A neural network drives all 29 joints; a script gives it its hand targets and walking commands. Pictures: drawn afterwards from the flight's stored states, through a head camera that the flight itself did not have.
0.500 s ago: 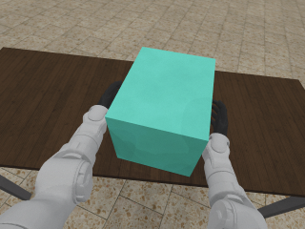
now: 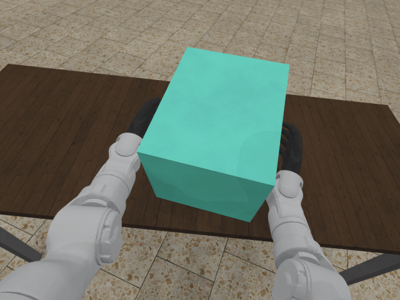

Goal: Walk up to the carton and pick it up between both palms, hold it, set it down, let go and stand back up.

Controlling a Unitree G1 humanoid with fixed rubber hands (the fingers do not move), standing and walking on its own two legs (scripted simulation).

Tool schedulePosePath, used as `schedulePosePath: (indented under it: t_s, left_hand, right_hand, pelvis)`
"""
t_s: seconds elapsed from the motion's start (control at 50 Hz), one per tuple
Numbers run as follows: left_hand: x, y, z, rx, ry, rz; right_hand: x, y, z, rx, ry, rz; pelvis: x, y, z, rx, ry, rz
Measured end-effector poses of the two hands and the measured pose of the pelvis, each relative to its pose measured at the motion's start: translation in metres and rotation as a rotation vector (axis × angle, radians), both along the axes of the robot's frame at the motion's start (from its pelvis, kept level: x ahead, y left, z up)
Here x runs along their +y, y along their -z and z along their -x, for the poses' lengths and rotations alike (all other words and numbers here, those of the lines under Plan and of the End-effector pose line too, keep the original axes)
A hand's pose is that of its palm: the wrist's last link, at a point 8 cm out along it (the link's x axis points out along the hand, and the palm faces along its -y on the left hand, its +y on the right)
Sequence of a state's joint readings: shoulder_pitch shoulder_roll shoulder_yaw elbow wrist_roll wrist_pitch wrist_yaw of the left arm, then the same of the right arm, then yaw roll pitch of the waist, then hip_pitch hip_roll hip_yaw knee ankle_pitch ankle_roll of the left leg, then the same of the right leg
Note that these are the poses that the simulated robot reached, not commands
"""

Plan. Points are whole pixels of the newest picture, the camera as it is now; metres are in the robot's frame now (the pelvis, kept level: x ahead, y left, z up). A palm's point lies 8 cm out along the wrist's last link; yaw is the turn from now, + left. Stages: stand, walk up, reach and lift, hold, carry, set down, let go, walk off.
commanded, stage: reach and lift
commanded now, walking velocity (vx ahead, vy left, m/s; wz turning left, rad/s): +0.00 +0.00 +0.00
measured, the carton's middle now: (218, 135) +0.45 -0.05 +0.07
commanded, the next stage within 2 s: none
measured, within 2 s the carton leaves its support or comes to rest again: neither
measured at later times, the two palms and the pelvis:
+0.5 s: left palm (137, 127) +0.43 +0.13 +0.10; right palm (290, 160) +0.37 -0.19 +0.09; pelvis +0.00 +0.00 +0.00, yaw +0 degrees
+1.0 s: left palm (126, 107) +0.40 +0.13 +0.18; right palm (307, 135) +0.36 -0.19 +0.17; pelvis -0.02 +0.00 +0.00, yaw +0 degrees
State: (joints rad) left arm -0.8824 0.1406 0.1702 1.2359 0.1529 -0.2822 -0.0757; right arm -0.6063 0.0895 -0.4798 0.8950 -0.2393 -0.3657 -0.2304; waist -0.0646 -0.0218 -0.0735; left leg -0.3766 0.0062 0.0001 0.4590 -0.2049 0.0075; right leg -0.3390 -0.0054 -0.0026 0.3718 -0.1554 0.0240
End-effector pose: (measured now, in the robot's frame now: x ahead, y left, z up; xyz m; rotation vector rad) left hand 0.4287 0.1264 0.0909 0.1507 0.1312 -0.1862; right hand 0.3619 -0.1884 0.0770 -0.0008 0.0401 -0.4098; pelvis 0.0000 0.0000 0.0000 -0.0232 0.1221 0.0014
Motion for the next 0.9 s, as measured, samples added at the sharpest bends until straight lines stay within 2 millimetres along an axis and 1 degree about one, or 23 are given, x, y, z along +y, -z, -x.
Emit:
schedulePosePath:
  t_s: [0.1,0.28,0.36,0.44,0.5,0.6,0.66,0.68,0.72,0.8,0.84,0.9]
  left_hand:
    - [-0.001,-0.007,-0.002,-0.041,-0.001,0.004]
    - [-0.001,-0.007,-0.002,-0.045,-0.003,-0.008]
    - [-0.001,-0.007,-0.001,-0.046,-0.006,-0.009]
    - [0.0,-0.011,0.0,-0.057,-0.012,-0.009]
    - [0.002,-0.013,0.001,-0.055,-0.022,-0.012]
    - [0.007,-0.006,0.009,-0.003,-0.049,-0.02]
    - [0.009,-0.007,0.014,0.01,-0.065,-0.038]
    - [0.008,-0.011,0.015,0.004,-0.07,-0.042]
    - [0.007,-0.023,0.017,-0.028,-0.08,-0.04]
    - [0.004,-0.057,0.019,-0.083,-0.091,-0.03]
    - [0.002,-0.07,0.02,-0.075,-0.095,-0.034]
    - [0.002,-0.083,0.024,-0.04,-0.103,-0.05]
  right_hand:
    - [-0.001,-0.007,-0.003,-0.039,-0.001,0.01]
    - [-0.001,-0.003,-0.002,-0.043,-0.001,-0.003]
    - [-0.001,-0.004,-0.001,-0.047,0.0,-0.013]
    - [0.0,-0.008,-0.002,-0.061,-0.001,-0.031]
    - [0.001,-0.01,-0.003,-0.064,-0.01,-0.051]
    - [0.004,-0.009,-0.004,-0.012,-0.039,-0.069]
    - [0.005,-0.011,-0.004,0.01,-0.055,-0.078]
    - [0.005,-0.014,-0.004,0.007,-0.059,-0.08]
    - [0.003,-0.024,-0.003,-0.018,-0.067,-0.087]
    - [0.0,-0.053,-0.004,-0.072,-0.074,-0.106]
    - [-0.001,-0.065,-0.004,-0.06,-0.079,-0.103]
    - [-0.002,-0.076,-0.003,-0.021,-0.088,-0.103]
  pelvis:
    - [0.0,0.0,0.0,0.0,0.0,0.0]
    - [0.0,0.0,0.0,0.0,0.0,0.0]
    - [0.0,0.0,0.001,-0.001,0.0,0.0]
    - [0.0,0.0,0.002,-0.002,0.0,0.0]
    - [-0.001,0.0,0.004,-0.004,0.0,0.0]
    - [-0.001,0.0,0.006,-0.01,0.0,0.0]
    - [-0.001,0.0,0.008,-0.014,0.0,0.0]
    - [-0.001,0.0,0.008,-0.015,0.0,0.0]
    - [-0.001,0.0,0.008,-0.016,0.0,0.0]
    - [-0.001,0.0,0.01,-0.027,0.0,0.0]
    - [-0.001,-0.001,0.012,-0.045,-0.001,0.0]
    - [-0.001,-0.001,0.014,-0.079,-0.002,0.0]
